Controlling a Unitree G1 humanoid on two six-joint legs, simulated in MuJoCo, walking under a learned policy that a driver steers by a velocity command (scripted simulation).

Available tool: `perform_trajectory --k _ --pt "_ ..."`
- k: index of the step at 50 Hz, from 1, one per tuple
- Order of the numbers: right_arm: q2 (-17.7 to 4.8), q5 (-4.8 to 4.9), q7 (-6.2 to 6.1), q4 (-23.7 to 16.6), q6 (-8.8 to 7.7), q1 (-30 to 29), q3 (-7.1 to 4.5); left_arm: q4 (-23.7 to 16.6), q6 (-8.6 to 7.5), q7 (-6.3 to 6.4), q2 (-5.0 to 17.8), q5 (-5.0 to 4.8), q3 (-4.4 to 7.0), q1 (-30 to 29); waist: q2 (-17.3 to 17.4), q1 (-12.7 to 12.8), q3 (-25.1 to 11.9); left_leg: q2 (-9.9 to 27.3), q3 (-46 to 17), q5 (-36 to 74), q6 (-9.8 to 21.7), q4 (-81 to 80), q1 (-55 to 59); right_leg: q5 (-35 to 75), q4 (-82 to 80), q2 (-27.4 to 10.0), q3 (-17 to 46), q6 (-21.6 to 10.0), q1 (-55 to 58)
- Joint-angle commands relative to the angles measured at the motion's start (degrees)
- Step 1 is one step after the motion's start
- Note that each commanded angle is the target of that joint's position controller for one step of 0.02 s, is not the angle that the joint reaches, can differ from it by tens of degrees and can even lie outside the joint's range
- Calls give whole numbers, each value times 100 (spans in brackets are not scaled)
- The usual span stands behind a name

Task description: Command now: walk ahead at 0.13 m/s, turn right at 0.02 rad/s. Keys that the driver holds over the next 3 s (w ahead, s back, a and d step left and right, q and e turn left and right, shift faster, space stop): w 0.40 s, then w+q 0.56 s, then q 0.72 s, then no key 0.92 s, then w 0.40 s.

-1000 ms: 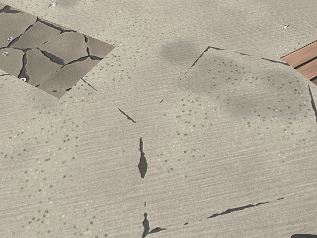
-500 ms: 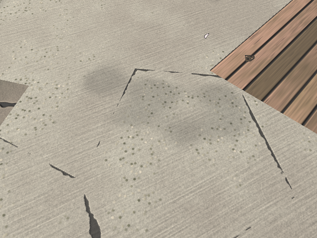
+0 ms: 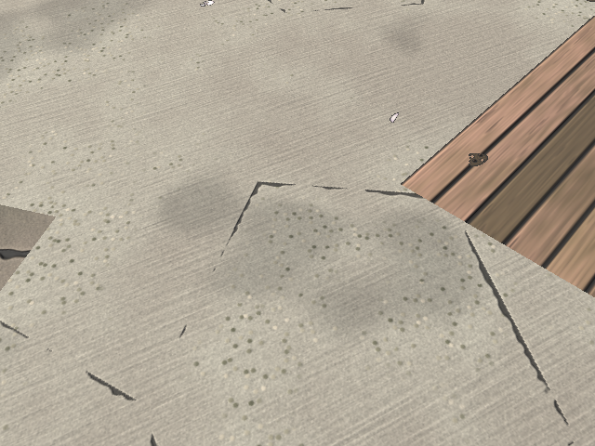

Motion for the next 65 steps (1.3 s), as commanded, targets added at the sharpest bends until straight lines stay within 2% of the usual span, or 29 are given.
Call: perform_trajectory --k 1,4,7,9,11,13,15,19,23,25,26,27,28,30,32,35,40,45,49,51,52,53,54,55,56,57,59,61,65 --pt "-530 29 -43 -41 35 351 -131 -161 -8 47 790 -59 245 -40 -211 2 -359 -85 166 -82 166 -212 -740 -54 -568 -522 727 -473 900" --pt "-437 62 -70 -104 -78 284 -118 -6 -46 89 963 -68 318 252 -551 110 135 -171 210 -626 374 333 -1264 -2516 -1262 -899 1538 -740 463" --pt "-440 115 -23 -39 -307 496 -128 70 -184 76 948 -95 317 297 -775 1 140 -126 58 -426 708 358 -1122 -2578 -1501 -1210 2142 -926 358" --pt "-572 108 18 200 -426 981 -175 -137 -248 42 803 -143 277 -393 -293 -320 200 161 -325 -237 962 -456 -274 -1531 -886 -691 1200 -584 -329" --pt "-1200 165 34 453 -485 1604 -365 -375 -451 -15 527 -139 206 -894 1223 -482 391 1324 -2114 432 1373 -1397 1023 -281 1069 197 -375 4 -1892" --pt "-935 108 50 444 -508 1779 -325 -402 -573 -59 691 -157 241 -1042 940 -546 753 2023 -2624 2164 1705 -1382 1766 -1820 2120 -227 -215 27 -3291" --pt "-825 117 63 462 -468 1901 -309 -444 -579 -139 515 -252 171 -1160 640 -549 779 1937 -2177 2484 1557 -1374 2375 -1617 2240 -542 -163 -24 -4037" --pt "-777 105 40 249 -371 1387 -274 -522 -545 -377 221 -201 34 -1222 858 -305 579 1189 -875 2584 1141 -1861 683 190 992 -327 -580 -12 -1767" --pt "-1028 215 34 189 -473 1171 -362 -353 -421 -231 812 -178 281 -363 890 437 156 1109 -538 4283 900 -1241 -6 707 299 39 -548 -227 496" --pt "-918 157 32 134 -482 1096 -326 73 -368 -68 1200 -190 506 1069 644 1139 -607 754 -353 4394 584 648 -873 679 86 -168 -266 -426 2550" --pt "-425 -68 42 -36 -484 1246 -180 234 -313 56 1701 -104 608 1958 -646 1242 -1480 234 -158 1528 359 2687 -1869 -92 -139 -1585 1351 -702 3834" --pt "93 215 33 -60 -568 1860 -93 235 -371 -23 1704 37 499 1899 -1837 810 -2077 -455 -755 -1188 313 4175 -2863 -1512 -1587 -2683 4157 -1435 3979" --pt "-535 402 25 -133 -605 1398 -268 206 -456 -63 1277 -45 379 1373 -1108 741 -1027 -119 -972 -884 383 4782 -3272 -2244 -2055 -2522 3992 -1210 2989" --pt "-516 337 -22 -231 -542 963 -323 200 -581 -115 869 -108 258 514 -484 358 -12 411 -700 151 538 4559 -3081 -1251 -2215 -2122 2272 -855 1462" --pt "-326 268 -27 -141 -388 1214 -375 296 -654 -138 646 30 222 155 -686 11 112 662 -746 589 554 4209 -2486 -496 -2441 -1740 1166 -688 739" --pt "-279 251 -31 -291 -227 965 -430 491 -735 -76 671 25 247 227 -489 -60 284 698 -718 891 507 3913 -2714 94 -2714 -1663 410 -768 617" --pt "-267 190 87 -665 -254 170 -433 639 -687 91 921 68 308 487 -218 66 455 647 -731 2050 310 2679 -3497 675 -2819 -1727 -315 -852 1095" --pt "-109 164 310 -1127 -306 -906 -292 751 -562 147 1143 -20 368 971 -30 501 676 577 -87 2394 384 1395 -3572 1149 -2696 -1804 -985 -780 1737" --pt "-241 176 464 -1492 -297 -1164 -308 780 -376 117 1329 -110 429 1070 -212 441 628 261 359 1623 653 839 -3325 2981 -1907 -1907 -1329 -601 2442" --pt "-569 150 483 -1434 -283 -376 -486 685 -247 166 1508 -147 471 894 -503 -49 -10 -298 742 1210 861 802 -2160 5484 -458 -1807 -1467 -406 2469" --pt "-885 148 433 -1227 -294 528 -662 620 -209 182 1490 -193 448 765 -418 -534 -516 -582 746 1787 1046 350 -907 5490 750 -1583 -1563 -185 2072" --pt "-1333 136 288 -1089 -246 1192 -841 524 -262 177 1322 -105 375 852 99 -796 -1012 -157 -98 3063 1314 175 724 3569 2392 -1277 -1547 209 789" --pt "-1983 18 206 -1325 -241 716 -895 185 -410 110 506 101 126 1372 1726 12 -1697 1709 -3300 4607 2612 11 2694 -2035 4915 4 -1180 679 -1756" --pt "-1640 -26 267 -1548 -268 925 -777 261 -589 36 1058 -27 192 1186 733 -440 -2928 2078 -4194 4766 2954 -424 2817 -2458 5486 10 396 589 -1762" --pt "-1302 -34 291 -1559 -301 664 -671 59 -617 27 1189 -241 238 577 399 -454 -2303 1803 -3165 4887 2631 -432 2303 -2052 5369 -284 498 433 -1981" --pt "-1096 92 300 -1514 -342 355 -635 34 -606 85 1068 -198 216 460 5 -215 -1381 1410 -2371 4718 2279 -500 1358 -1593 4730 -528 390 386 -2117" --pt "-818 90 227 -1639 -320 -131 -542 113 -447 185 1192 -49 285 496 7 132 -801 1039 -1829 4345 1989 -809 -10 -1157 4028 -772 380 377 -1568" --pt "-960 -6 214 -1701 -325 -195 -577 89 -290 201 1069 7 280 672 77 312 -775 939 -1688 4725 2000 -940 -594 -966 3612 -667 326 460 -1180" --pt "-1122 83 80 -1720 -244 -134 -626 -35 -171 264 942 57 228 408 295 292 -920 722 -1536 4626 1858 -828 -678 -396 2543 -469 360 688 -1266"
